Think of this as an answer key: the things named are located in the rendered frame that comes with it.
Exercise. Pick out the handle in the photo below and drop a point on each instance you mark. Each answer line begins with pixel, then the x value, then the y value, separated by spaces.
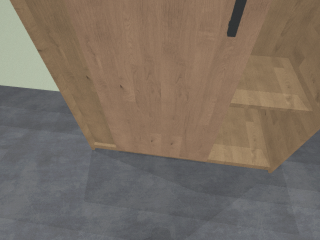
pixel 236 17

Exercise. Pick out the wardrobe door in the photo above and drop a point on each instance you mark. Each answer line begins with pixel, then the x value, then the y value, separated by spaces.
pixel 165 71
pixel 54 22

